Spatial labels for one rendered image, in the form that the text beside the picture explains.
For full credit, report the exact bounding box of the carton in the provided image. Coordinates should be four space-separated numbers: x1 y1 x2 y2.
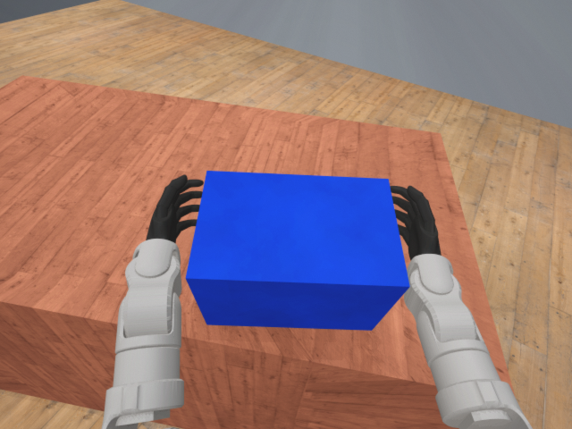
186 171 410 331

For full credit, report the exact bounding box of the left robot forearm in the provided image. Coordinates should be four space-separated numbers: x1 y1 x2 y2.
102 239 184 429

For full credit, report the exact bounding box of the robot right hand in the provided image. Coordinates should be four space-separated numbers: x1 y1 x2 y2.
390 186 441 260

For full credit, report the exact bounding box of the pedestal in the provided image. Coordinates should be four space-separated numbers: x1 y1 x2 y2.
0 75 515 429

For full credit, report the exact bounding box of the right robot forearm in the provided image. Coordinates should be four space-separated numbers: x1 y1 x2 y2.
404 254 533 429

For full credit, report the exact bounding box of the robot left hand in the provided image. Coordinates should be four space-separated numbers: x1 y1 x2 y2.
146 174 204 244

